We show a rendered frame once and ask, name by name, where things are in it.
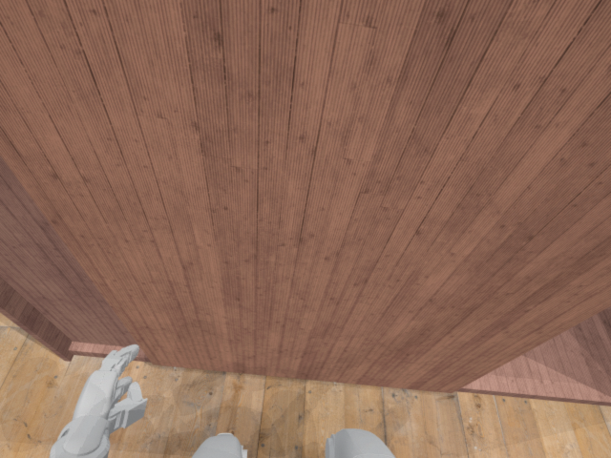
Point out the robot thigh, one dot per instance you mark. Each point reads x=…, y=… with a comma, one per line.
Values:
x=356, y=443
x=221, y=447

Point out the left robot forearm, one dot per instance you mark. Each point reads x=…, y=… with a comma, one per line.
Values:
x=83, y=437

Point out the wardrobe door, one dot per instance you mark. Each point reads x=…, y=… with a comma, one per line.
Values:
x=399, y=193
x=38, y=265

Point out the left robot hand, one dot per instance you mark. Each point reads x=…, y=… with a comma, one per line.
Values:
x=103, y=390

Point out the left robot thigh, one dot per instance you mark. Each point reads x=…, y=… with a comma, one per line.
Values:
x=221, y=447

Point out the right robot thigh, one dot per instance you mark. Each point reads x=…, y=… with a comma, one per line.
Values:
x=356, y=443

